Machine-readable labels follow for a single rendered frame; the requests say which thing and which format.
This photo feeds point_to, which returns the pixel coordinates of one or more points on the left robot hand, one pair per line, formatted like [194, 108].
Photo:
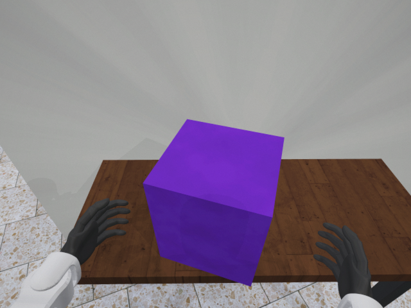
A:
[90, 229]

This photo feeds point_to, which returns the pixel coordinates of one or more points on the carton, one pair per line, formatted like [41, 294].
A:
[211, 198]

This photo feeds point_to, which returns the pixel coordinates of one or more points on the table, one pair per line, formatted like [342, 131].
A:
[362, 194]

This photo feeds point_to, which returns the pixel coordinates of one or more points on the right robot hand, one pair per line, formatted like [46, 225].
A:
[351, 271]

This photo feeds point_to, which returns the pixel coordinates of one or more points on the left robot forearm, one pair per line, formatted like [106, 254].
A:
[52, 284]

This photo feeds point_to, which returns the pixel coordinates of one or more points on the right robot forearm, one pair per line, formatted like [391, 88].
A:
[354, 300]

